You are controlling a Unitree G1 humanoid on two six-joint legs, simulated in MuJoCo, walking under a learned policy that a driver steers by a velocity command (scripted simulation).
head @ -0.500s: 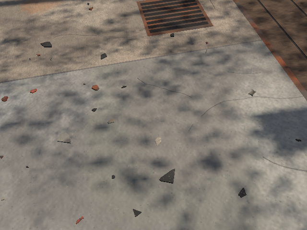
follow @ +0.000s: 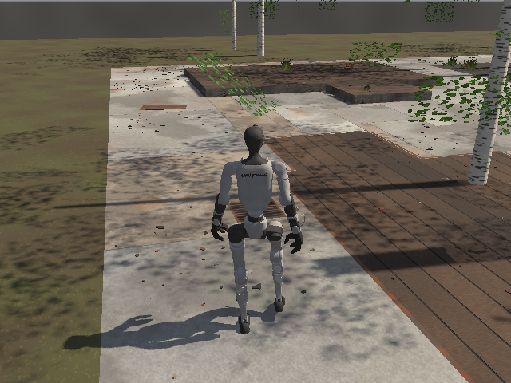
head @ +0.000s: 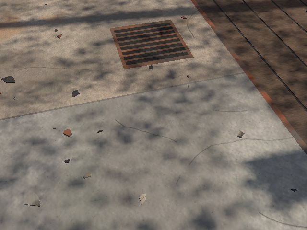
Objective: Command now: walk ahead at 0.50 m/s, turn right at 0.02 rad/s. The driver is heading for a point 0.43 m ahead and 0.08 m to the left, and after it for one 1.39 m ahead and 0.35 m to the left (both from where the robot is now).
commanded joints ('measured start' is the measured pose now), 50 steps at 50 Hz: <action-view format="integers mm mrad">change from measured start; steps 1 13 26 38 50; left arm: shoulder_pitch -100 289 177 230 67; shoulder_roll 29 269 71 176 63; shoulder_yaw -4 75 32 60 29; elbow -78 -3 28 54 -92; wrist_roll -6 15 -17 -14 10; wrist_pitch -9 -44 -85 -24 7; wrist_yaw -4 39 45 61 12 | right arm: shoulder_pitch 23 121 -226 -106 -64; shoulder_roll -133 -82 -55 -122 -169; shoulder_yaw -24 -13 -27 -53 -53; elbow -33 -58 -148 -157 -117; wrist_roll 3 28 -21 -37 6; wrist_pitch -16 5 79 58 11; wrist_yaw -2 -17 38 28 -9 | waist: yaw -5 121 18 -85 34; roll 105 -221 -21 -30 61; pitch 55 -359 50 -117 -7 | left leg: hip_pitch -55 -500 -644 -157 -80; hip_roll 240 17 192 -15 218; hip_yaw -133 -73 -76 86 -271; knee -124 956 734 305 -53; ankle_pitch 255 -353 124 -63 374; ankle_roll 112 6 -48 131 179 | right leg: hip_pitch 3 912 521 667 6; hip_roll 11 -356 -133 -165 -30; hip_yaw -52 623 -112 -297 -20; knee -156 -622 -782 -138 113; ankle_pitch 106 -154 182 811 -54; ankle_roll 17 -226 -121 -70 55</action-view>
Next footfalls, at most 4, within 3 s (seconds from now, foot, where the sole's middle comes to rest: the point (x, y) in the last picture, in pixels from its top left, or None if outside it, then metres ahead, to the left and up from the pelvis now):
0.22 right None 0.29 -0.13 -0.78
0.76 left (128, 225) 0.52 0.11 -0.78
1.32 right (131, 153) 0.89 0.10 -0.78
1.86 left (75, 130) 1.04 0.42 -0.78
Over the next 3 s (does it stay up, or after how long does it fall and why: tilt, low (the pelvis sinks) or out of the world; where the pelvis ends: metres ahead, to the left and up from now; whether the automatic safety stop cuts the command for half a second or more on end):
stays up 1.28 0.41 0.00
